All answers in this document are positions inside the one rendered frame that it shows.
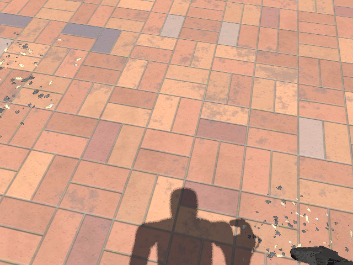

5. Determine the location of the right robot hand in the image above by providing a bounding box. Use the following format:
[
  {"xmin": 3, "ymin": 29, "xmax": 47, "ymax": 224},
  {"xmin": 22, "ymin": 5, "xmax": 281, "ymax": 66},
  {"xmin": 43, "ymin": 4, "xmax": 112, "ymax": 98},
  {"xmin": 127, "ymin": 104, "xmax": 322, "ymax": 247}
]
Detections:
[{"xmin": 290, "ymin": 246, "xmax": 353, "ymax": 265}]

